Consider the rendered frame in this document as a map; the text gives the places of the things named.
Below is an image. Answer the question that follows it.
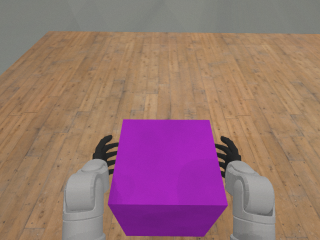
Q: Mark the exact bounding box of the robot left hand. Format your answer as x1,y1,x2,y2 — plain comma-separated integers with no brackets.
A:
92,135,119,175

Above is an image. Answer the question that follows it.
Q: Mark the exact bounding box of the robot right hand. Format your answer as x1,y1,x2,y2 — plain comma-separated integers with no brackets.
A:
215,136,242,178

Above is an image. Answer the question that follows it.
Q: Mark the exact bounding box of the carton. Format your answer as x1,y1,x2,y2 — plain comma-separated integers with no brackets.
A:
108,119,228,237

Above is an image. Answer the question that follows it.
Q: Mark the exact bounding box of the right robot forearm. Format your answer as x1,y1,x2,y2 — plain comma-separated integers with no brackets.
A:
225,160,276,240

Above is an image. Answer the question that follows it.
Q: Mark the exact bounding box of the left robot forearm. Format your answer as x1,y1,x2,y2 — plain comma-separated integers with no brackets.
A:
62,159,110,240

